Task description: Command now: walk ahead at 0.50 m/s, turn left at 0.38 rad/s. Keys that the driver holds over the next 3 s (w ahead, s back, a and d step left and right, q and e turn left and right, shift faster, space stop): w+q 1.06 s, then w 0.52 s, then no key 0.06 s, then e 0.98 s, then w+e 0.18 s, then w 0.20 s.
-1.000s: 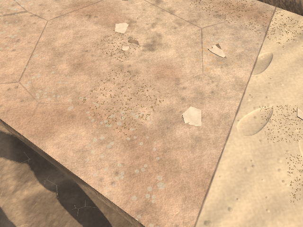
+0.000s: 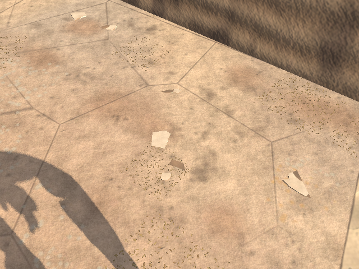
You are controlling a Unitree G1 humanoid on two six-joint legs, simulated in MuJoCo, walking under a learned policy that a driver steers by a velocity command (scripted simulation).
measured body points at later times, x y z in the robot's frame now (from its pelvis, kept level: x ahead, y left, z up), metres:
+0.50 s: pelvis +0.31 +0.00 +0.01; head +0.33 +0.01 +0.46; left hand +0.31 +0.28 -0.11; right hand +0.53 -0.23 -0.09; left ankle +0.28 +0.13 -0.62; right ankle +0.35 -0.10 -0.73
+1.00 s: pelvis +0.54 +0.16 +0.01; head +0.56 +0.20 +0.46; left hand +0.54 +0.49 -0.09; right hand +0.77 -0.02 -0.09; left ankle +0.51 +0.23 -0.73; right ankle +0.68 +0.03 -0.65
